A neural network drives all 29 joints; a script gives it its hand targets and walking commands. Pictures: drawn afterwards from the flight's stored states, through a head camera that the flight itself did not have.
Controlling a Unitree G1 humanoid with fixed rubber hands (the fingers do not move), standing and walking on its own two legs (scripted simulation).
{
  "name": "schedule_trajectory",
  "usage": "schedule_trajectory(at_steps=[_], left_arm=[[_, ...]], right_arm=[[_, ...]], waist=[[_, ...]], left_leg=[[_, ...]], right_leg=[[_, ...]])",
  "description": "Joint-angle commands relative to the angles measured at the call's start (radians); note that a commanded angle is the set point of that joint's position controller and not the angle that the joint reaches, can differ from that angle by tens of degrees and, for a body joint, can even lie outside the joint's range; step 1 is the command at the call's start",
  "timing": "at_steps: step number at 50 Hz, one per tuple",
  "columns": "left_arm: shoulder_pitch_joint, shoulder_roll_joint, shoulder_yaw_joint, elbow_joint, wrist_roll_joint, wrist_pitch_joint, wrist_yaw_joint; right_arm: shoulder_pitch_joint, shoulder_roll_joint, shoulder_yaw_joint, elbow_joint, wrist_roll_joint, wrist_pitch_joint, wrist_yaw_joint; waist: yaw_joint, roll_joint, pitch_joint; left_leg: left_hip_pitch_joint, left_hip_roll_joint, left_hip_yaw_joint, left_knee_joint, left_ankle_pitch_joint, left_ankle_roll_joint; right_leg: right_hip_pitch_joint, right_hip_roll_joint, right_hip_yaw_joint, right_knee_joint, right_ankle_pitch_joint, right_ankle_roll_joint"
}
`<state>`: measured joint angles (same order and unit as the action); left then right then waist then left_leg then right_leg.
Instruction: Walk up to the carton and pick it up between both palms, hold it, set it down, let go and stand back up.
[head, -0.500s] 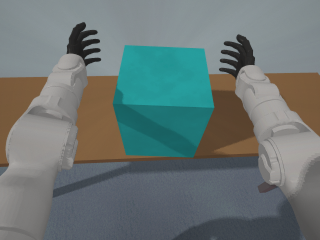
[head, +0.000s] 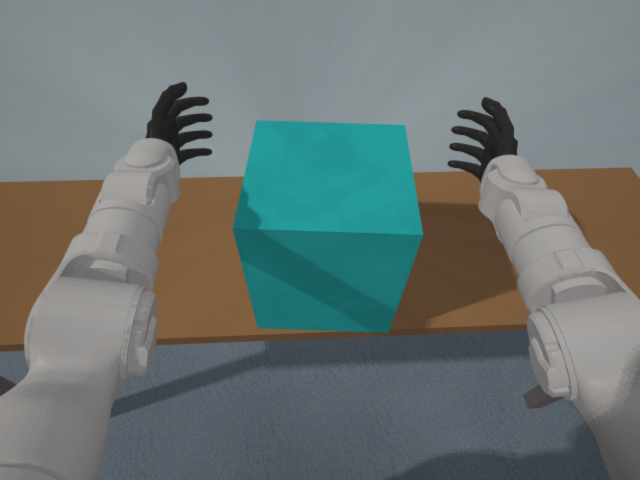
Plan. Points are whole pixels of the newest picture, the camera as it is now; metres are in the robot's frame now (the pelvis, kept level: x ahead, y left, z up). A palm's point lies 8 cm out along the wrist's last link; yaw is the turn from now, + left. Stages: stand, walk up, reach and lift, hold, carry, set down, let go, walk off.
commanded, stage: set down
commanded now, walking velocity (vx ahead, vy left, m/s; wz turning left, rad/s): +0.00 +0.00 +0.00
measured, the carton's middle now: (326, 233) +0.46 +0.01 +0.01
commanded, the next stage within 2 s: none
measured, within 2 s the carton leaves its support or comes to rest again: neither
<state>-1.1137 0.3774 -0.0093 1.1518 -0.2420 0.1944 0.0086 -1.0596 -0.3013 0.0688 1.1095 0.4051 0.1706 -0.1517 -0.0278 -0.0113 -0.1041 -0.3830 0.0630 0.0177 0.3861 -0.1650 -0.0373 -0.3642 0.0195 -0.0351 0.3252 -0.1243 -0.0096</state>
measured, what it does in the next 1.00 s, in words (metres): stands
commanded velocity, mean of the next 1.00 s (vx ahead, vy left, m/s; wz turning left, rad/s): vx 0.00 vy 0.00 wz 0.00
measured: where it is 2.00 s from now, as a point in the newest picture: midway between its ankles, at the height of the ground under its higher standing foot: outside the picture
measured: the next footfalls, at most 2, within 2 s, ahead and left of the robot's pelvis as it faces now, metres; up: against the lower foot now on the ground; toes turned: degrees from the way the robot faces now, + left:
none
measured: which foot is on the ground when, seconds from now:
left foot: down 0.00-1.00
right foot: down 0.00-1.00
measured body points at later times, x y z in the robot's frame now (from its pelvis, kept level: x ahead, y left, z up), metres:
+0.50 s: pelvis -0.01 +0.01 +0.00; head +0.00 +0.02 +0.45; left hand +0.41 +0.22 +0.11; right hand +0.40 -0.18 +0.10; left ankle +0.01 +0.14 -0.74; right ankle +0.01 -0.11 -0.74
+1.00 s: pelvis +0.00 +0.01 +0.00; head +0.02 +0.02 +0.45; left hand +0.34 +0.23 +0.04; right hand +0.33 -0.19 +0.04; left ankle +0.01 +0.14 -0.74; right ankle +0.01 -0.11 -0.74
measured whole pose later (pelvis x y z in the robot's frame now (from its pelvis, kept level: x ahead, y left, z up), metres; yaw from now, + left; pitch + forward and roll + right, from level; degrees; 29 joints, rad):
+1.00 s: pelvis +0.00 +0.01 +0.00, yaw +0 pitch +0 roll -1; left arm -0.27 0.25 0.03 0.50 -0.18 0.07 -0.01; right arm -0.24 -0.18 -0.01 0.54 0.25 -0.05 -0.09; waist 0.01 -0.01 0.02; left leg -0.18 0.04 0.03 0.38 -0.20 -0.02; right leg -0.17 0.00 -0.02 0.34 -0.17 0.00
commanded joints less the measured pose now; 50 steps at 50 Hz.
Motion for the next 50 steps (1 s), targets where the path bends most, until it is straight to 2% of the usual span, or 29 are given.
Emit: schedule_trajectory(at_steps=[1,5,9,17,24,30,40,50], left_arm=[[-0.319,0.159,0.069,-0.232,0.026,-0.074,-0.003],[-0.333,0.157,0.061,-0.344,-0.015,-0.096,0.012],[-0.316,0.143,0.048,-0.407,-0.042,-0.106,0.027],[-0.147,0.096,0.074,-0.434,0.008,-0.081,0.013],[0.006,0.047,0.1,-0.48,0.064,-0.078,-0.004],[0.117,0.024,0.107,-0.585,0.075,-0.107,-0.008],[0.366,0.011,0.098,-0.8,0.053,-0.135,-0.011],[0.619,-0.026,0.077,-0.834,0.06,-0.223,-0.016]], right_arm=[[-0.358,-0.12,-0.002,-0.277,0.016,-0.075,-0.009],[-0.354,-0.126,-0.041,-0.395,-0.015,-0.087,-0.009],[-0.319,-0.12,-0.089,-0.451,-0.064,-0.086,-0.008],[-0.15,-0.089,-0.109,-0.415,-0.101,-0.09,-0.012],[-0.008,-0.053,-0.104,-0.426,-0.11,-0.132,-0.003],[0.099,-0.039,-0.11,-0.515,-0.122,-0.189,0.015],[0.343,-0.026,-0.116,-0.705,-0.142,-0.247,0.042],[0.598,0.025,-0.115,-0.767,-0.173,-0.303,0.066]], waist=[[0.039,0.002,-0.584],[0.033,0.014,-0.617],[0.021,0.04,-0.673],[0.011,0.054,-0.566],[0.021,0.045,-0.387],[0.03,0.046,-0.351],[0.03,0.037,-0.349],[0.046,0.024,-0.228]], left_leg=[[0.22,-0.088,0.04,0.022,0.381,-0.009],[0.245,-0.085,0.04,0.029,0.301,-0.006],[0.269,-0.078,0.032,0.046,0.253,-0.007],[0.3,-0.076,0.027,0.045,0.26,-0.013],[0.315,-0.08,0.032,0.019,0.237,-0.011],[0.335,-0.082,0.038,0.017,0.254,-0.015],[0.36,-0.084,0.04,0.017,0.319,-0.018],[0.331,-0.084,0.031,-0.012,0.268,-0.01]], right_leg=[[0.351,0.03,0.003,0.049,0.404,0.057],[0.263,0.032,0.002,0.032,0.271,0.042],[0.194,0.034,-0.002,0.031,0.196,0.025],[0.217,0.038,-0.004,0.02,0.156,0.028],[0.243,0.039,-0.008,-0.003,0.094,0.033],[0.261,0.041,-0.006,-0.003,0.091,0.03],[0.304,0.037,0.009,0.006,0.156,0.024],[0.31,0.017,0.029,-0.011,0.116,0.013]])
